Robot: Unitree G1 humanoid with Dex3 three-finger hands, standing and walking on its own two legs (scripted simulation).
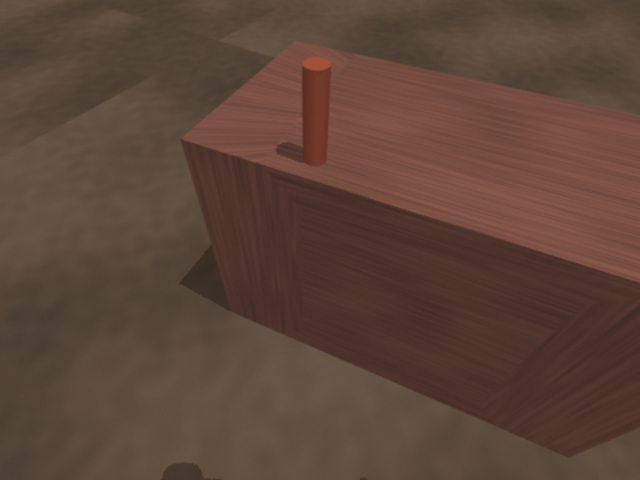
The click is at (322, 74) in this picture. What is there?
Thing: slim round
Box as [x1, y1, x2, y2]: [302, 57, 330, 165]
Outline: 312,57 307,58 302,62 303,160 309,165 320,165 325,161 326,158 330,62 324,58
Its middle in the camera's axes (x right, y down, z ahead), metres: +0.00 -0.22 +0.73
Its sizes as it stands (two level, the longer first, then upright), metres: 0.049 0.049 0.201
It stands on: a support 0.75 m high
